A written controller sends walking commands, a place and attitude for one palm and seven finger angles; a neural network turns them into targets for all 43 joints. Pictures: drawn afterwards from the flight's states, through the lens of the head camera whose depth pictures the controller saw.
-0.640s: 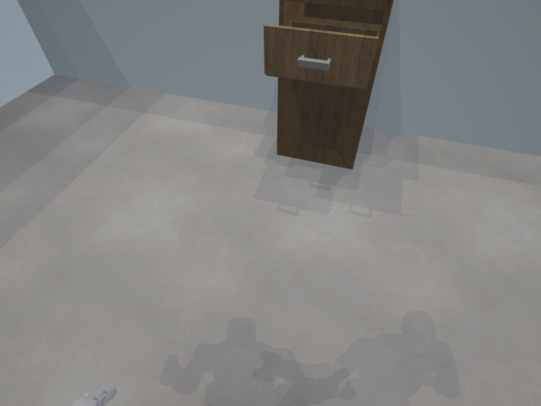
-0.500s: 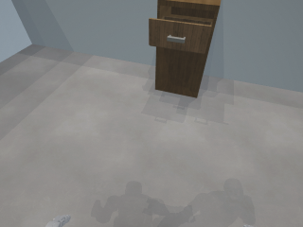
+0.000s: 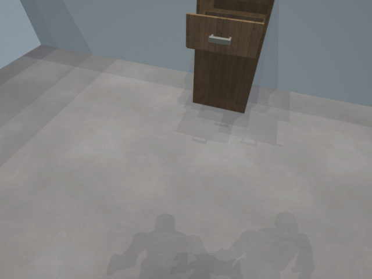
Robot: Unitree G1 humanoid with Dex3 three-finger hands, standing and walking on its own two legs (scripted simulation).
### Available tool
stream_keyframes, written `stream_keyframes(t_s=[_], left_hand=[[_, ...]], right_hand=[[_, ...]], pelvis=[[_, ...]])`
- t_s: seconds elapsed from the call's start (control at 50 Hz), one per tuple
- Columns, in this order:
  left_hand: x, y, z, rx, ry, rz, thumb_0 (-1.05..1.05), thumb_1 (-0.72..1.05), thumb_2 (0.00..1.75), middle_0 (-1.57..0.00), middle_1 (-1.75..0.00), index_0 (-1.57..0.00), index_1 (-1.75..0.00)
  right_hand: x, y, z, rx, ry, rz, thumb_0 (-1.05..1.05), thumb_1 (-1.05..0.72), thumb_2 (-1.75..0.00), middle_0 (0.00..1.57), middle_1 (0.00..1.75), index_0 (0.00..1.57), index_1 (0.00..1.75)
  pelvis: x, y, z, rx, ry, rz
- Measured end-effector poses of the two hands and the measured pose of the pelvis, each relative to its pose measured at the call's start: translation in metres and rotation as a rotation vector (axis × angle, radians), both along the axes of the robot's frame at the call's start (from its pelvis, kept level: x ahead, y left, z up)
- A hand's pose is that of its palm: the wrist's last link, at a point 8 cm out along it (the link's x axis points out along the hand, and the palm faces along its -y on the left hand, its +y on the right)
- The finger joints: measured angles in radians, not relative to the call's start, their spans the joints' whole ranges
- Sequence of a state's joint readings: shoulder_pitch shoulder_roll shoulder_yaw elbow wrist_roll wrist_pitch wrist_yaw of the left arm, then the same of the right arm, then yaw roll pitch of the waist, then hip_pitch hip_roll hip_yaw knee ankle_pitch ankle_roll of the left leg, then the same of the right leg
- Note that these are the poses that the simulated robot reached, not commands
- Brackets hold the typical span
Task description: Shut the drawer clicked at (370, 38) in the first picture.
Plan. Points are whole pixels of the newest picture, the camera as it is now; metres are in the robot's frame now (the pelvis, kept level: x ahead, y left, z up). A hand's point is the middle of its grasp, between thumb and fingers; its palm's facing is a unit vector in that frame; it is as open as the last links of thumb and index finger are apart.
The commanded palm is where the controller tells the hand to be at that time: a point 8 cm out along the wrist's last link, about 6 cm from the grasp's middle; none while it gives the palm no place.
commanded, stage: stand and wait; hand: left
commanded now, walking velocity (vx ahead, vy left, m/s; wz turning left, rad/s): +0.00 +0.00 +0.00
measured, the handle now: (220, 38) +1.26 -0.10 -0.05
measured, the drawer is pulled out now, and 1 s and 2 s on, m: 0.29 0.29 0.29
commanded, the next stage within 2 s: look at it before walking up in 0.18 s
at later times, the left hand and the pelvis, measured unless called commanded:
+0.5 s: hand out of the picture +0.08 +0.24 -0.15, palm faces -0.02 -0.94 -0.33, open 7.4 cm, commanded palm none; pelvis +0.00 +0.00 +0.00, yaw +0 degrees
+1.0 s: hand out of the picture +0.08 +0.24 -0.16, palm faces -0.02 -0.95 -0.33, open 7.4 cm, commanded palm none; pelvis +0.01 +0.00 +0.00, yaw -1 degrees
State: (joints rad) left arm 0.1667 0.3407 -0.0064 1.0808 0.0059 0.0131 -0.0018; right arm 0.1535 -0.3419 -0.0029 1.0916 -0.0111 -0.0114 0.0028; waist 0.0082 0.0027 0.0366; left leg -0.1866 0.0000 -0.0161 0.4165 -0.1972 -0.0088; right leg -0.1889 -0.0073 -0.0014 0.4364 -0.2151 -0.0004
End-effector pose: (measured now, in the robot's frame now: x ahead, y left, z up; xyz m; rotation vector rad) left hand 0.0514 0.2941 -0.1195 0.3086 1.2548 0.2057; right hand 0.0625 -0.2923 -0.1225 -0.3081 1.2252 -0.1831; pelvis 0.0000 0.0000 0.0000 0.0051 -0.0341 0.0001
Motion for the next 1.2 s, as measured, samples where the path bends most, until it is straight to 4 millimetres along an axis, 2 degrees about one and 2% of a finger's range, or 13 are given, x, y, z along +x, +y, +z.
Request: stream_keyframes(t_s=[0.14, 0.46, 0.94, 1.06, 1.2], left_hand=[[0.004, -0.001, 0.001, 0.0, -0.009, -0.004, 0.01, 0.9, 0.89, -0.2, -0.3, -0.2, -0.3], [0.024, -0.007, 0.003, -0.01, -0.051, -0.023, 0.01, 0.9, 0.89, -0.2, -0.3, -0.2, -0.3], [0.022, -0.006, 0.002, -0.007, -0.03, -0.012, 0.01, 0.9, 0.89, -0.2, -0.3, -0.2, -0.3], [0.012, -0.021, -0.01, -0.048, 0.019, -0.003, 0.01, 0.9, 0.9, -0.2, -0.3, -0.2, -0.3], [-0.001, -0.052, -0.03, -0.125, 0.146, -0.009, 0.01, 0.9, 0.9, -0.2, -0.3, -0.2, -0.3]], right_hand=[[-0.001, 0.0, 0.0, 0.003, 0.0, -0.005, 0.01, -0.9, -0.89, 0.21, 0.3, 0.2, 0.3], [0.012, 0.0, 0.004, 0.004, -0.028, -0.001, 0.01, -0.9, -0.89, 0.21, 0.3, 0.2, 0.3], [0.018, -0.002, 0.005, 0.0, -0.017, -0.002, 0.01, -0.9, -0.89, 0.21, 0.3, 0.2, 0.3], [0.009, 0.014, -0.005, 0.037, 0.007, -0.027, 0.01, -0.91, -0.89, 0.21, 0.3, 0.2, 0.3], [-0.02, 0.034, -0.026, 0.108, 0.085, -0.132, 0.01, -0.91, -0.89, 0.21, 0.3, 0.2, 0.3]], pelvis=[[0.0, 0.0, 0.001, 0.001, 0.0, -0.002], [0.003, -0.002, 0.002, 0.0, 0.0, -0.004], [0.011, -0.003, 0.004, -0.002, -0.002, -0.005], [0.022, -0.002, 0.0, -0.001, 0.005, -0.034], [0.051, -0.008, -0.011, 0.016, 0.022, -0.095]])
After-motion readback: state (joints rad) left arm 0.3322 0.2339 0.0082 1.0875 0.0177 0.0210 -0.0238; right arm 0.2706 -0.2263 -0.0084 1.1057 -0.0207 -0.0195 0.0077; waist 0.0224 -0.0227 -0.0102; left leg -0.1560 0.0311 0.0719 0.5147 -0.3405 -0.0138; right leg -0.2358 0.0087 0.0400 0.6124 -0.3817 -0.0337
